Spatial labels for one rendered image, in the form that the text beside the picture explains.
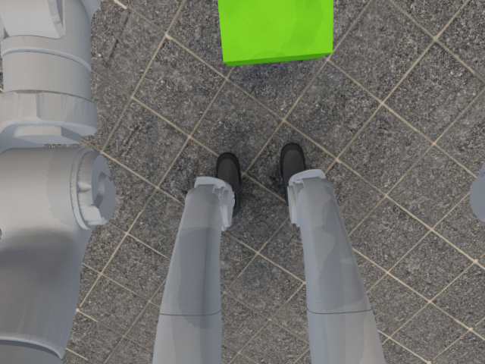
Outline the left robot shin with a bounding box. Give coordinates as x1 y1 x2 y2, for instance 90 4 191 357
185 177 235 214

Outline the robot left upper arm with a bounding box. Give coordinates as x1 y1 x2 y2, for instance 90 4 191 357
0 146 116 364

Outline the right robot thigh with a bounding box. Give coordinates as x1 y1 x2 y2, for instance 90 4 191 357
287 177 386 364

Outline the carton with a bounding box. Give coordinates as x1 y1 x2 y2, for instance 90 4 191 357
217 0 333 67

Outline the robot right upper arm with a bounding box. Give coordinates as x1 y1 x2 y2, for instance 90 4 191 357
470 162 485 222

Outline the robot left forearm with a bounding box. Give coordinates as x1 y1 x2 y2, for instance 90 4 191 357
0 0 102 154

